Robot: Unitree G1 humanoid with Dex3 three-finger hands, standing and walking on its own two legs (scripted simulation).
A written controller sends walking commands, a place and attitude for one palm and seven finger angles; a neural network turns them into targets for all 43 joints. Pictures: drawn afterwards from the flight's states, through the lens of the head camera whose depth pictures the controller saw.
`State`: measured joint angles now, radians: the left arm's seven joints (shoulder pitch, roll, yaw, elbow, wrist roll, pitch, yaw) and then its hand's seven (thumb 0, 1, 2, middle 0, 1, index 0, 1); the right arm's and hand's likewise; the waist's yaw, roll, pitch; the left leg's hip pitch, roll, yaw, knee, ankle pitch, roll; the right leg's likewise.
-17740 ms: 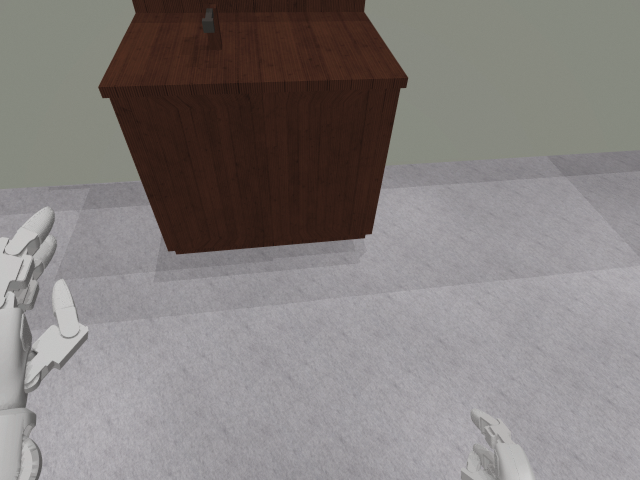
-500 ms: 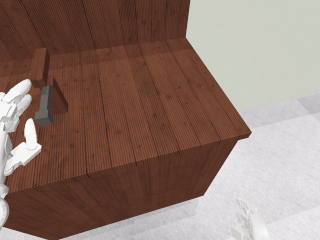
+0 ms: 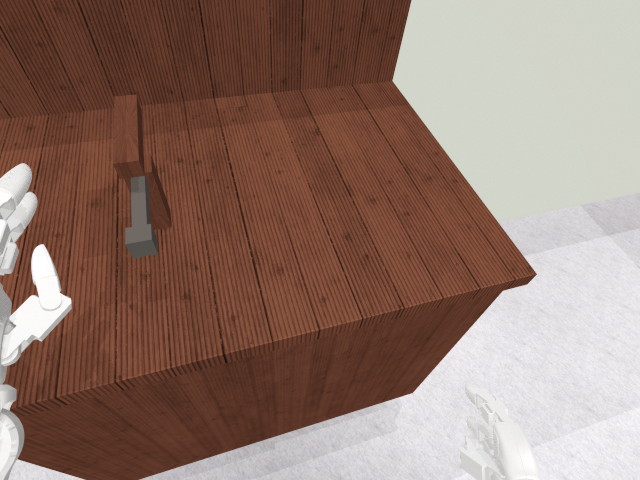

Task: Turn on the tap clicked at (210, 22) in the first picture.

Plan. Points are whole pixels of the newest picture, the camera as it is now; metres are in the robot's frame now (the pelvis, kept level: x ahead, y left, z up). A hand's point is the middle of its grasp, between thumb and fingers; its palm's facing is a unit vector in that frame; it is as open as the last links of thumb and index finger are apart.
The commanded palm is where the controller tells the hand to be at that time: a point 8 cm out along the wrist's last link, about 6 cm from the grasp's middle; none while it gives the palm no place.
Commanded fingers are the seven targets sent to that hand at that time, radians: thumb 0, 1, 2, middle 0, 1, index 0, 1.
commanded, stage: come to a stop and stand still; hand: left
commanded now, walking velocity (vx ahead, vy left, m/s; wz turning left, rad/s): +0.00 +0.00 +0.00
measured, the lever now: (141, 241) +0.34 +0.25 +0.10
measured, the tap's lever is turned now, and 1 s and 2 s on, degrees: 0 0 0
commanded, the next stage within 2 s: look again from close up in 0.38 s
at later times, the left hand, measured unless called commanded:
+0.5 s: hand (38, 316) +0.21 +0.27 +0.16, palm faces +0.36 -0.85 -0.37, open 7.4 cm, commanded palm +0.15 +0.31 +0.18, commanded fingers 0.00 0.90 0.90 -0.20 -0.30 -0.20 -0.30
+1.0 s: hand (66, 327) +0.20 +0.24 +0.16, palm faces +0.35 -0.87 -0.36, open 7.4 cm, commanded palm +0.15 +0.28 +0.18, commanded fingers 0.00 0.90 0.90 -0.20 -0.30 -0.20 -0.30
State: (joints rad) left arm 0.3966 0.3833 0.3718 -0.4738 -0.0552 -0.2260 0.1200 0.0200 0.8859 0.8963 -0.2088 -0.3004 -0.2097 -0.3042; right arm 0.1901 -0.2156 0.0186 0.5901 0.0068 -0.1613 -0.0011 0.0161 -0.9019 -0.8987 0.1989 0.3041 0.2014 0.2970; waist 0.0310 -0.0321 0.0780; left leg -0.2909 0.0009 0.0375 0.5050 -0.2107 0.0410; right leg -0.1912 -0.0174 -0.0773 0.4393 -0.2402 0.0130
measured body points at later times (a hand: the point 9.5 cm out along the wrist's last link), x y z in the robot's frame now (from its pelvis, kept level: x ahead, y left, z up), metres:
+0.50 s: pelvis -0.01 +0.03 +0.00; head +0.02 +0.06 +0.45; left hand +0.19 +0.32 +0.18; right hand +0.17 -0.19 -0.07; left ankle +0.04 +0.09 -0.74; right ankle +0.00 -0.13 -0.74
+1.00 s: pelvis -0.01 +0.00 +0.00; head +0.00 +0.02 +0.45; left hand +0.18 +0.29 +0.18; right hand +0.17 -0.22 -0.06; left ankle +0.04 +0.09 -0.74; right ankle +0.00 -0.13 -0.74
